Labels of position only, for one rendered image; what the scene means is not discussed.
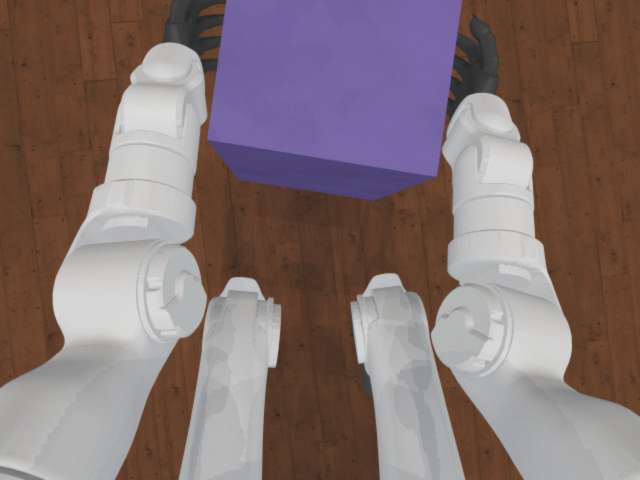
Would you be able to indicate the robot right forearm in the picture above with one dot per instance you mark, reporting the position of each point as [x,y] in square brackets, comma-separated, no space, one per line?
[493,202]

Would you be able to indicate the right robot foot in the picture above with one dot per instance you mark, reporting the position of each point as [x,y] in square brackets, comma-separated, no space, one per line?
[365,376]

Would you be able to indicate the left robot hand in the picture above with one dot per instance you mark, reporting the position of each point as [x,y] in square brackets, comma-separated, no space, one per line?
[184,27]

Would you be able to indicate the carton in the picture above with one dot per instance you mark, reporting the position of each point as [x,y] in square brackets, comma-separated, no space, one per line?
[345,97]

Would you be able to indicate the robot left upper arm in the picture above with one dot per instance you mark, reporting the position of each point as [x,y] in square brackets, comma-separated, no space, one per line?
[122,307]

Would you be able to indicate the robot right upper arm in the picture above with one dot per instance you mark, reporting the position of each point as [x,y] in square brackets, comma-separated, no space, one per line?
[509,351]

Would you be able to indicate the robot right shin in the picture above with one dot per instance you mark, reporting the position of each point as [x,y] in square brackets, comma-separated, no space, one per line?
[414,301]

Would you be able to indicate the right robot hand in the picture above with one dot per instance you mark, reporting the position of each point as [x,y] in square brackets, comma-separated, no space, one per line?
[480,75]

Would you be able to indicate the robot left forearm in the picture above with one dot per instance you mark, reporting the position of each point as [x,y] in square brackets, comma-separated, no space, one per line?
[147,193]

